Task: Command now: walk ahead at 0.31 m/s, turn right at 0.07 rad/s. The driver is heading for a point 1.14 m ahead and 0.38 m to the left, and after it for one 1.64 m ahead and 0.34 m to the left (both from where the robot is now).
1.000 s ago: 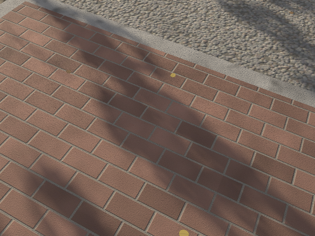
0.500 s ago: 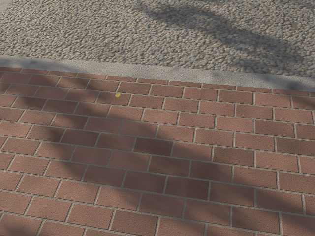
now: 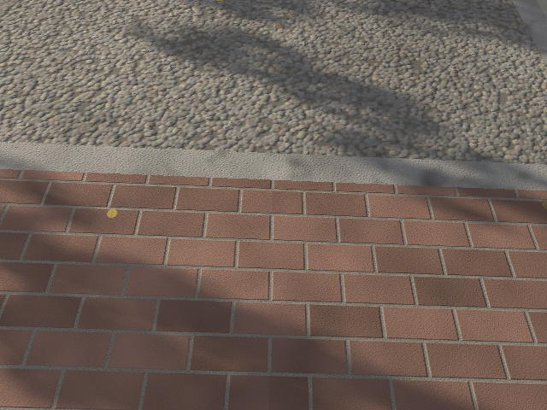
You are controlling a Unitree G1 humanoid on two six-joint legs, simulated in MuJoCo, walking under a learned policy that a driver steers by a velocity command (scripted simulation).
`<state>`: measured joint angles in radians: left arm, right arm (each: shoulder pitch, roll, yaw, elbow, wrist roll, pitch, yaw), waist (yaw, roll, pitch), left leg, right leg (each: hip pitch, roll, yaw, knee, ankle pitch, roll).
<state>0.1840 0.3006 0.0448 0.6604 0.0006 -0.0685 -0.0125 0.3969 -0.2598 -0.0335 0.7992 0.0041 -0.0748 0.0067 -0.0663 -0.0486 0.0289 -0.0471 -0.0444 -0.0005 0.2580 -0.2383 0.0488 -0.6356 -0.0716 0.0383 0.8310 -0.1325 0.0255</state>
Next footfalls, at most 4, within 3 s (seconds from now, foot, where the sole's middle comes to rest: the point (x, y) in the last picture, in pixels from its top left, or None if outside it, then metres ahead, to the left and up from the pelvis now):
0.16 right None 0.27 -0.13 -0.78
0.46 left None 0.23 0.12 -0.78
2.18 left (202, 353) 0.62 0.13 -0.78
2.66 right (223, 242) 0.96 0.08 -0.78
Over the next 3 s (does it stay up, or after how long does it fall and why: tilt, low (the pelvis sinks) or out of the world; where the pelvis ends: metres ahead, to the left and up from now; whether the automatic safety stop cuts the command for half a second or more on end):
stays up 0.89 0.18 0.00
